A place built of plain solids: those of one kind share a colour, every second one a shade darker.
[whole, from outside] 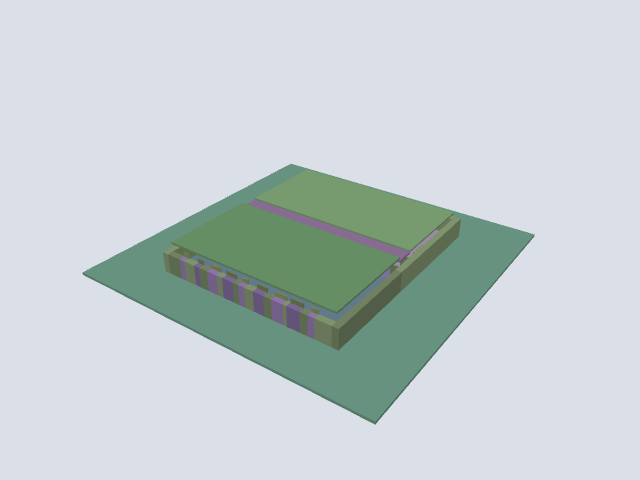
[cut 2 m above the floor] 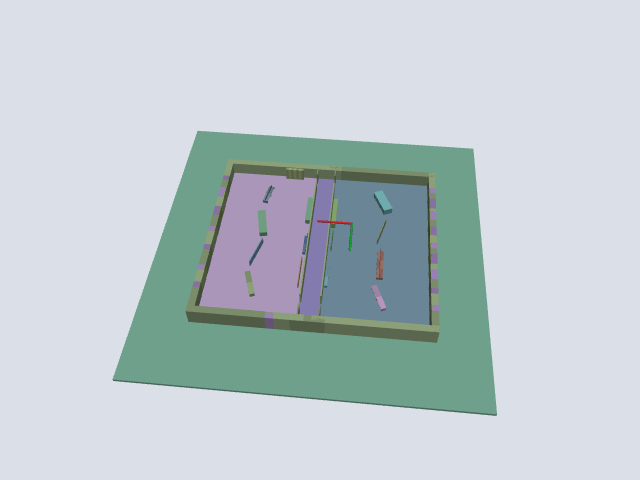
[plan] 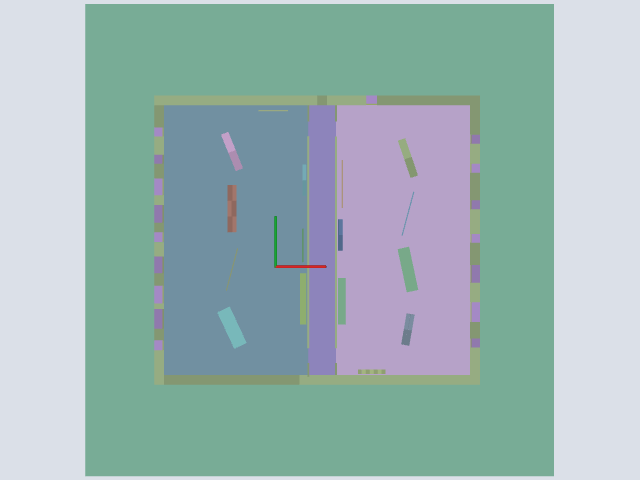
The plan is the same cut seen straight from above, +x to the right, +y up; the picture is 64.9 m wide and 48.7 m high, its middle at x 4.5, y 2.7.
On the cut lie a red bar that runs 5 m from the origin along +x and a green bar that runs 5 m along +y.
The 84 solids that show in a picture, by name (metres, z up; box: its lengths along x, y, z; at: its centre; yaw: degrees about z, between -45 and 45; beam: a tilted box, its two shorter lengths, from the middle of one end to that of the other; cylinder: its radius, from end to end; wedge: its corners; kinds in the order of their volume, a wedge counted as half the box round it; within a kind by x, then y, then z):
{
 "ground_under_all_1": {"box": [47.58, 47.9, 0.4], "at": [4.46, 2.69, -0.75]},
 "wall_1": {"box": [1.0, 3.5, 3.2], "at": [-11.83, -10.24, 1.0]},
 "wall_2": {"box": [1.0, 1.19, 3.2], "at": [-11.83, -6.89, 1.0]},
 "wall_3": {"box": [1.0, 0.56, 3.2], "at": [-11.83, -4.01, 1.0]},
 "wall_4": {"box": [1.0, 1.26, 3.2], "at": [-11.83, -1.3, 1.0]},
 "wall_5": {"box": [1.0, 1.46, 3.2], "at": [-11.83, 1.75, 1.0]},
 "wall_6": {"box": [1.0, 0.97, 3.2], "at": [-11.83, 3.97, 1.0]},
 "wall_7": {"box": [1.0, 0.98, 3.2], "at": [-11.83, 6.75, 1.0]},
 "wall_8": {"box": [1.0, 1.51, 3.2], "at": [-11.83, 9.69, 1.0]},
 "wall_9": {"box": [1.0, 1.86, 3.2], "at": [-11.83, 12.28, 1.0]},
 "wall_10": {"box": [1.0, 3.26, 3.2], "at": [-11.83, 15.74, 1.0]},
 "wall_11": {"box": [16.55, 1.0, 3.2], "at": [-4.05, -11.49, 1.0]},
 "wall_12": {"box": [16.55, 1.0, 3.2], "at": [-4.05, 16.87, 1.0]},
 "wall_13": {"box": [0.2, 1.4, 3.2], "at": [3.32, -10.49, 1.0]},
 "wall_14": {"box": [0.2, 21.5, 3.2], "at": [3.32, 2.46, 1.0]},
 "wall_15": {"box": [4.6, 1.0, 3.2], "at": [4.72, -11.49, 1.0]},
 "wall_16": {"box": [4.6, 1.0, 3.2], "at": [4.72, 16.87, 1.0]},
 "wall_17": {"box": [0.2, 21.5, 3.2], "at": [6.12, 2.46, 1.0]},
 "wall_18": {"box": [3.97, 1.0, 3.2], "at": [7.2, 16.87, 1.0]},
 "wall_19": {"box": [15.51, 1.0, 3.2], "at": [12.97, -11.49, 1.0]},
 "wall_20": {"box": [10.44, 1.0, 3.2], "at": [15.51, 16.87, 1.0]},
 "wall_21": {"box": [1.0, 3.78, 3.2], "at": [20.23, -10.1, 1.0]},
 "wall_22": {"box": [1.0, 1.68, 3.2], "at": [20.23, -6.46, 1.0]},
 "wall_23": {"box": [1.0, 1.99, 3.2], "at": [20.23, -2.63, 1.0]},
 "wall_24": {"box": [1.0, 2.25, 3.2], "at": [20.23, 1.29, 1.0]},
 "wall_25": {"box": [1.0, 2.51, 3.2], "at": [20.23, 4.57, 1.0]},
 "wall_26": {"box": [1.0, 2.81, 3.2], "at": [20.23, 8.13, 1.0]},
 "wall_27": {"box": [1.0, 2.03, 3.2], "at": [20.23, 11.45, 1.0]},
 "wall_28": {"box": [1.0, 4.0, 3.2], "at": [20.23, 15.37, 1.0]},
 "floor_study_1": {"box": [14.75, 27.55, 0.6], "at": [-4.05, 2.69, -0.3]},
 "floor_store_1": {"box": [13.71, 27.55, 0.6], "at": [12.97, 2.69, -0.3]},
 "ceil_study_1": {"box": [14.75, 27.55, 0.3], "at": [-4.05, 2.69, 3.95]},
 "ceil_store_1": {"box": [13.71, 27.55, 0.3], "at": [12.97, 2.69, 3.65]},
 "wall_mass_1": {"box": [0.85, 1.0, 3.2], "at": [-11.9, -7.99, 1.0]},
 "wall_mass_2": {"box": [0.85, 2.0, 3.2], "at": [-11.9, -5.29, 1.0]},
 "wall_mass_3": {"box": [0.85, 1.8, 3.2], "at": [-11.9, -2.83, 1.0]},
 "wall_mass_4": {"box": [0.85, 1.7, 3.2], "at": [-11.9, 0.17, 1.0]},
 "wall_mass_5": {"box": [0.85, 1.0, 3.2], "at": [-11.9, 2.98, 1.0]},
 "wall_mass_6": {"box": [0.85, 1.8, 3.2], "at": [-11.9, 5.36, 1.0]},
 "wall_mass_7": {"box": [0.85, 1.7, 3.2], "at": [-11.9, 8.09, 1.0]},
 "wall_mass_8": {"box": [0.85, 0.9, 3.2], "at": [-11.9, 10.89, 1.0]},
 "wall_mass_9": {"box": [0.85, 0.9, 3.2], "at": [-11.9, 13.65, 1.0]},
 "wall_mass_10": {"box": [1.1, 0.85, 3.2], "at": [9.74, 16.94, 1.0]},
 "wall_mass_11": {"box": [0.85, 0.9, 3.2], "at": [20.3, -7.75, 1.0]},
 "wall_mass_12": {"box": [0.85, 2.0, 3.2], "at": [20.3, -4.62, 1.0]},
 "wall_mass_13": {"box": [0.85, 1.8, 3.2], "at": [20.3, -0.73, 1.0]},
 "wall_mass_14": {"box": [0.85, 0.9, 3.2], "at": [20.3, 2.87, 1.0]},
 "wall_mass_15": {"box": [0.85, 0.9, 3.2], "at": [20.3, 6.28, 1.0]},
 "wall_mass_16": {"box": [0.85, 0.9, 3.2], "at": [20.3, 9.98, 1.0]},
 "wall_mass_17": {"box": [0.85, 0.9, 3.2], "at": [20.3, 12.91, 1.0]},
 "floor_corr_1": {"box": [2.8, 27.55, 0.6], "at": [4.72, 2.69, -0.3]},
 "ceil_corr_1": {"box": [2.8, 27.55, 0.3], "at": [4.72, 2.69, 3.4]},
 "door_leaf_1": {"box": [0.12, 2.0, 3.87], "at": [-11.42, -5.29, 1.33]},
 "door_leaf_2": {"box": [0.12, 1.8, 3.87], "at": [-11.42, -2.83, 1.33]},
 "door_leaf_3": {"box": [0.12, 1.7, 3.87], "at": [-11.42, 0.17, 1.33]},
 "door_leaf_4": {"box": [0.12, 1.8, 3.87], "at": [-11.42, 5.36, 1.33]},
 "door_leaf_5": {"box": [0.12, 1.7, 3.87], "at": [-11.42, 8.09, 1.33]},
 "door_leaf_6": {"box": [0.12, 2.0, 3.87], "at": [19.82, -4.62, 1.33]},
 "door_leaf_7": {"box": [0.12, 1.8, 3.87], "at": [19.82, -0.73, 1.33]},
 "seat_settle_1": {"box": [0.4, 1.6, 0.47], "at": [-4.68, 4.29, 0.23]},
 "seat_settle_2": {"box": [0.4, 1.6, 0.47], "at": [-4.68, 5.88, 0.23]},
 "seat_settle_3": {"box": [0.4, 1.6, 0.47], "at": [-4.68, 7.48, 0.23]},
 "seat_settle_4": {"box": [0.4, 1.6, 0.47], "at": [-4.18, 4.29, 0.23]},
 "seat_settle_5": {"box": [0.4, 1.6, 0.47], "at": [-4.18, 5.88, 0.23]},
 "seat_settle_6": {"box": [0.4, 1.6, 0.47], "at": [-4.18, 7.48, 0.23]},
 "rail_bars_sto_1": {"box": [0.12, 4.86, 1.65], "at": [6.76, 8.38, 0.23]},
 "rail_board_sto_1": {"box": [0.12, 4.61, 1.65], "at": [13.42, 5.37, 0.23], "yaw": -15.0},
 "rail_board_1": {"box": [0.12, 4.45, 1.7], "at": [-4.43, -0.29, 0.25], "yaw": -15.0},
 "seat_settle_sto_1": {"box": [0.4, 1.6, 0.47], "at": [6.62, 2.42, 0.23]},
 "seat_settle_sto_2": {"box": [0.4, 1.6, 0.47], "at": [6.62, 4.01, 0.23]},
 "counter_chest_sto_1": {"box": [0.8, 4.72, 0.035], "at": [6.72, -3.52, 0.78]},
 "counter_chest_sto_2": {"box": [1.2, 4.49, 0.035], "at": [13.42, -0.3, 0.78], "yaw": 12.0},
 "counter_chest_1": {"box": [1.4, 4.08, 0.035], "at": [-4.43, -6.2, 0.98], "yaw": 25.0},
 "counter_issue_1": {"box": [0.65, 5.22, 0.035], "at": [2.79, -3.27, 0.9]},
 "table_1": {"box": [0.8, 2.0, 0.035], "at": [-4.8, 12.61, 0.7], "yaw": 22.0},
 "table_2": {"box": [0.8, 2.0, 0.035], "at": [-4.05, 10.76, 0.7], "yaw": 22.0},
 "table_sto_1": {"box": [0.8, 2.0, 0.035], "at": [13.1, 11.96, 0.72], "yaw": 19.0},
 "table_sto_2": {"box": [0.8, 2.0, 0.035], "at": [13.75, 10.07, 0.72], "yaw": 19.0},
 "bench_sto_1": {"box": [0.4, 1.53, 0.035], "at": [13.07, -7.14, 0.44], "yaw": -10.0},
 "bench_sto_2": {"box": [0.4, 1.53, 0.035], "at": [13.35, -5.56, 0.44], "yaw": -10.0},
 "bench_sto_3": {"box": [0.4, 1.53, 0.035], "at": [13.5, -7.21, 0.44], "yaw": -10.0},
 "bench_sto_4": {"box": [0.4, 1.53, 0.035], "at": [13.77, -5.64, 0.44], "yaw": -10.0},
 "bench_1": {"box": [0.4, 1.53, 0.035], "at": [2.92, 7.99, 0.44]},
 "bench_2": {"box": [0.4, 1.53, 0.035], "at": [2.92, 9.58, 0.44]}
}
